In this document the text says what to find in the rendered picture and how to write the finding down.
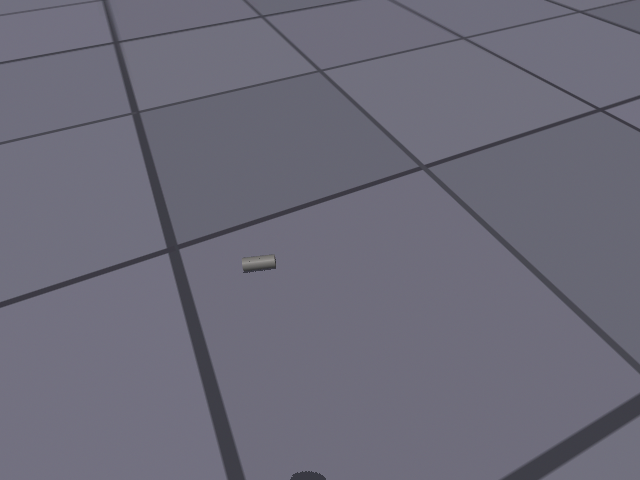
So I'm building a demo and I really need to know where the can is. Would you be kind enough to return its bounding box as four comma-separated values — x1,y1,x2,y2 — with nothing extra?
242,254,276,271

